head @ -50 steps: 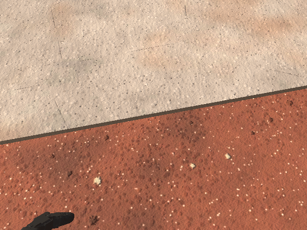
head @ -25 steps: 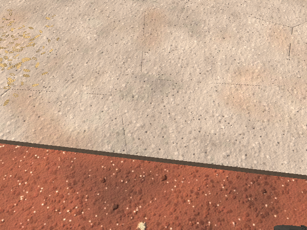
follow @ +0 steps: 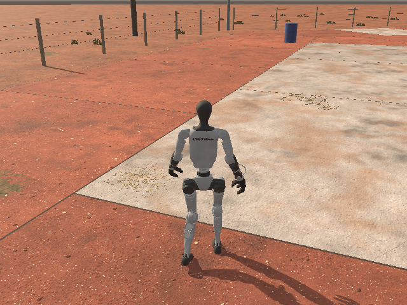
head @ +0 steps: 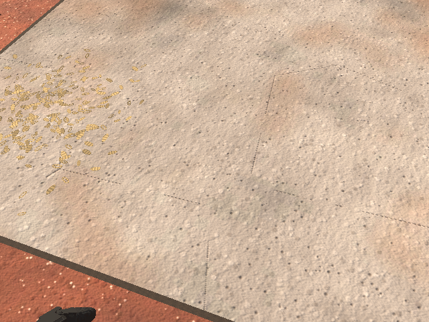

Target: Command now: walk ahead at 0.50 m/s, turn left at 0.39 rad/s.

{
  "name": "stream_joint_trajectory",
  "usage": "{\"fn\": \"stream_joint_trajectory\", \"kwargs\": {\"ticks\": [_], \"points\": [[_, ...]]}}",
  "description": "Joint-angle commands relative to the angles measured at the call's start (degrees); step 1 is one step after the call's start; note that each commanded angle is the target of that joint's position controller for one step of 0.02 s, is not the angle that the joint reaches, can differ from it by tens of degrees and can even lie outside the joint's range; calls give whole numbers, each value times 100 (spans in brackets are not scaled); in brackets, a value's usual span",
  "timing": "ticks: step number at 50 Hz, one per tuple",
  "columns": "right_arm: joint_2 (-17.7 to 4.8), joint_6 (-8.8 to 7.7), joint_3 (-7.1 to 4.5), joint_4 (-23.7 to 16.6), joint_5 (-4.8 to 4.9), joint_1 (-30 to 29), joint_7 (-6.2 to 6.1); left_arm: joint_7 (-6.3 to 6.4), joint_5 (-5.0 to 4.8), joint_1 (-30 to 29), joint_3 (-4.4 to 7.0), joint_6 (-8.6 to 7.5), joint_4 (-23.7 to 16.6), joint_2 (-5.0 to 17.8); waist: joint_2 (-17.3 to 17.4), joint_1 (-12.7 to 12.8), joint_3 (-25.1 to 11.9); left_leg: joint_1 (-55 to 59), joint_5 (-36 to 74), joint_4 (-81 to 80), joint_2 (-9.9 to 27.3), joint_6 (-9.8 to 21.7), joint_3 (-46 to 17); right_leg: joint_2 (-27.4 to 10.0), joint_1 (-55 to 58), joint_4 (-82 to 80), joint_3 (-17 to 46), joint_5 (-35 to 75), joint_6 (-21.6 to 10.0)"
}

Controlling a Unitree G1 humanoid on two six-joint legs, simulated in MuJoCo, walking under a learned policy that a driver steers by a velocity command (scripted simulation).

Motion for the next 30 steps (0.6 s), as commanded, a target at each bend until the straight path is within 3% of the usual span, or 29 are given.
{"fn": "stream_joint_trajectory", "kwargs": {"ticks": [1,2,5,7,9,11,14,16,18,19,20,21,22,23,24,26,30], "points": [[-729,-116,-85,-545,-8,-183,-2,18,-39,1226,265,60,23,784,-808,699,-425,-3150,360,2078,525,-81,222,-2147,3092,-1613,3290,-2213,-1143],[-670,-139,-83,-638,-99,-514,9,18,8,1022,218,88,43,680,-588,632,-78,-3048,662,1806,661,-64,287,-1920,2475,-1724,2720,-1526,-1120],[-363,-141,-47,-630,-84,-502,81,39,28,840,129,56,154,487,-820,347,63,-2449,1009,1053,908,-84,469,-1513,1775,-1974,1702,185,-1106],[-195,-127,14,-677,-163,-613,69,46,6,839,160,36,268,663,-735,271,49,-2296,1053,416,889,-241,693,-1518,1654,-1914,1152,2230,-1236],[-28,-142,99,-707,-214,-779,81,78,-18,794,195,86,363,830,-674,285,-125,-1921,1593,-388,883,-340,870,-1416,1589,-1821,623,3293,-1202],[9,-156,129,-700,-178,-1022,119,115,-54,890,205,173,470,921,-736,403,-280,-1440,2392,-1127,752,-357,1033,-1254,1546,-1781,266,3485,-1067],[-98,-150,94,-780,-157,-1405,171,138,-103,1146,186,274,663,953,-761,535,-344,-1133,2867,-1839,610,-281,1003,-1303,1834,-1561,252,3151,-948],[-213,-161,43,-807,-188,-1428,196,149,-149,1093,189,324,727,997,-771,429,-352,-873,2819,-2244,565,-122,965,-1388,1944,-1239,360,2902,-837],[-392,-189,-51,-646,-284,-1040,146,143,-176,1132,125,348,795,850,-556,191,-487,148,3658,-3043,513,112,1002,-1083,1741,-576,419,2575,-565],[-766,-198,-132,-644,-373,-722,74,130,-43,1251,38,304,739,642,-124,125,-921,1174,5854,-2793,1242,374,425,-767,1253,149,283,1611,-284],[-860,-111,-123,-680,-488,-569,15,101,47,1961,-132,274,820,176,875,305,-1636,2655,7543,-2348,2536,1236,-659,-343,64,1379,126,-1227,85],[-389,-24,-15,-614,-385,-448,39,114,-74,1952,-129,372,879,330,1091,102,-2098,2481,6798,-2556,2877,1624,-1122,-316,-86,2187,368,-3226,270],[-379,24,-5,-580,-286,-584,68,139,-173,1583,17,488,781,786,760,49,-1604,1937,5569,-2850,2633,1480,-950,-401,-381,2701,406,-3330,337],[-483,52,-38,-565,-235,-834,56,209,-188,1316,83,612,712,872,570,110,-1158,1523,4602,-3081,2456,1292,-729,-456,-676,3035,298,-3078,389],[-526,58,-43,-571,-223,-1136,48,283,-153,1281,121,746,721,866,517,208,-801,941,3870,-3362,2343,1203,-459,-519,-682,3113,287,-2757,470],[-543,54,-68,-552,-296,-1631,17,397,-115,1452,163,961,738,755,703,477,-473,-112,3009,-3760,2111,1111,73,-557,-173,3157,160,-2149,593],[-433,51,-82,-396,-305,-1860,-76,400,-86,1289,173,1043,543,520,688,488,-463,-417,2690,-3849,2028,1134,787,-648,149,2542,-48,-1535,513]]}}
Velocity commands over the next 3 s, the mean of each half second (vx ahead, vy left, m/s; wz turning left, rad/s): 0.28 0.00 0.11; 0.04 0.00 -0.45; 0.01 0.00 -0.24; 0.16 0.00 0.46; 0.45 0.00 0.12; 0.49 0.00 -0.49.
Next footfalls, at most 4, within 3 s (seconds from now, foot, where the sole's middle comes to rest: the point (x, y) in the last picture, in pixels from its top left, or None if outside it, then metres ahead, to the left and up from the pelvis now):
0.36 left None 0.31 0.13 -0.76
0.76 right None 0.24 -0.11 -0.76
1.26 left None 0.32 0.09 -0.76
1.56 right None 0.20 -0.12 -0.76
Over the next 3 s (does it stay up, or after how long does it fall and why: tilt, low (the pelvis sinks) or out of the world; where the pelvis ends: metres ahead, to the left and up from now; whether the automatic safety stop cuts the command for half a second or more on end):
stays up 0.84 0.05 0.01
